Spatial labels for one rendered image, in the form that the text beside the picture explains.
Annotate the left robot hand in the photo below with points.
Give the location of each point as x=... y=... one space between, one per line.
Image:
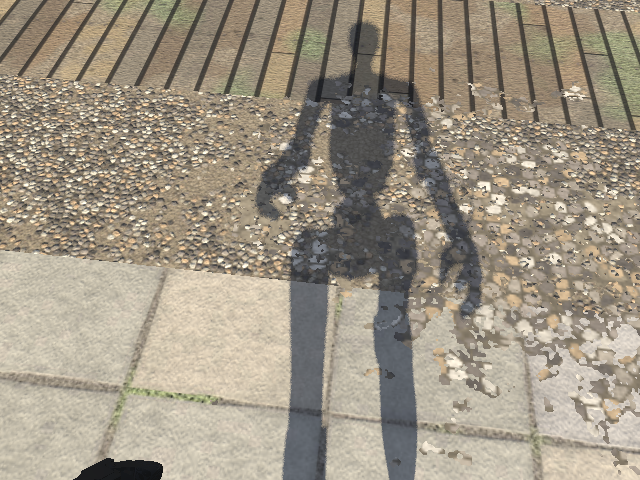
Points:
x=107 y=469

